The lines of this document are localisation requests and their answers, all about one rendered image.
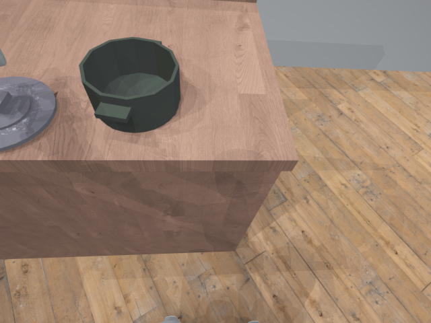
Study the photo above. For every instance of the table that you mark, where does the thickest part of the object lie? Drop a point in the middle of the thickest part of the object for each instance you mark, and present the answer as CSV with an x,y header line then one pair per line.
x,y
195,184

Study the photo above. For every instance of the lid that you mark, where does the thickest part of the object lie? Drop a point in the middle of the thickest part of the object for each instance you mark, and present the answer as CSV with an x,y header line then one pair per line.
x,y
31,109

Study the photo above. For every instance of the robot left shin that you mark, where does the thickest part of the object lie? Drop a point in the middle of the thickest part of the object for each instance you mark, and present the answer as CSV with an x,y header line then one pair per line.
x,y
171,318

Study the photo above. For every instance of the pot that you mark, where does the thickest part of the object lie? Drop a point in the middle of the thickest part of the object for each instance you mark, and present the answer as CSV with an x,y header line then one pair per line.
x,y
133,83

